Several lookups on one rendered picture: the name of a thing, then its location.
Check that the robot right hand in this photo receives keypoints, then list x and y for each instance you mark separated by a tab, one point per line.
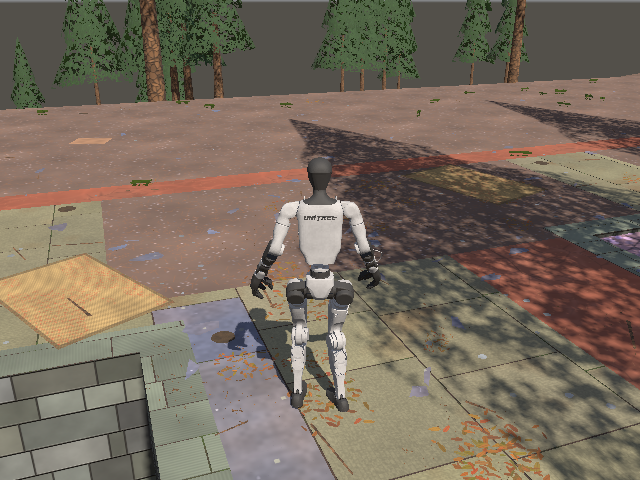
366	275

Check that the robot shin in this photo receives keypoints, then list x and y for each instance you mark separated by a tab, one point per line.
338	363
298	359

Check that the robot left hand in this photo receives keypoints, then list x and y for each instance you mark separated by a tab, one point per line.
256	283

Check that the robot left shin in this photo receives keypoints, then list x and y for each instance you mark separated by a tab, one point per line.
298	359

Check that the robot left upper arm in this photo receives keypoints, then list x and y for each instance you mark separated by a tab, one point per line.
288	211

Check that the robot right shin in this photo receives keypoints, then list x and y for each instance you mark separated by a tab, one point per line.
338	363

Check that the robot right forearm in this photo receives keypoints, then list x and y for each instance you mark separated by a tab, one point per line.
369	260

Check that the robot right upper arm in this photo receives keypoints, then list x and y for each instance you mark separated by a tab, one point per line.
351	210

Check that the robot left forearm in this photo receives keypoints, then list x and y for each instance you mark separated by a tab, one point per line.
265	263

